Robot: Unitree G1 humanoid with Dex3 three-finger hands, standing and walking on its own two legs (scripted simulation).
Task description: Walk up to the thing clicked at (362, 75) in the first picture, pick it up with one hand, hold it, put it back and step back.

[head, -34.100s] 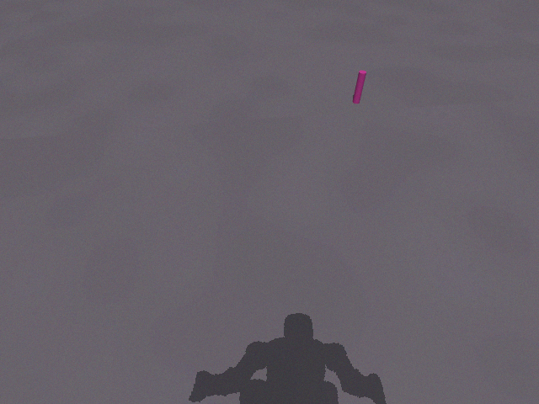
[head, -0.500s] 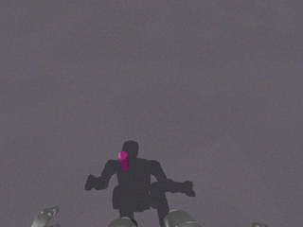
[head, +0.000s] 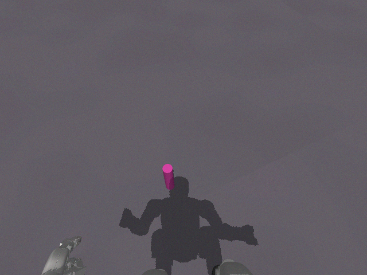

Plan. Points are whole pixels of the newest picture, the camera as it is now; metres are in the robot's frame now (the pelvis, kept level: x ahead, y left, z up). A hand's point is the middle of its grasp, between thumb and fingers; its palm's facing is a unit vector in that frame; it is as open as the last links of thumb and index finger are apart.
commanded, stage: step back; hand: left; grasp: from the side
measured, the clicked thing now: (168, 177) +0.60 +0.11 -0.64
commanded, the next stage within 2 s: none
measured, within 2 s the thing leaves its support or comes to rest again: neither
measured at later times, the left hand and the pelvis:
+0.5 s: hand out of the picture -0.06 +0.25 -0.15, palm faces -0.10 -0.92 -0.39, open 7.4 cm; pelvis -0.16 -0.01 -0.01, yaw -4 degrees
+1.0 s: hand out of the picture -0.19 +0.24 -0.14, palm faces -0.01 -0.94 -0.33, open 7.4 cm; pelvis -0.32 -0.02 +0.01, yaw +0 degrees
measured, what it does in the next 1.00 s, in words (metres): walks backwards: left foot, then right foot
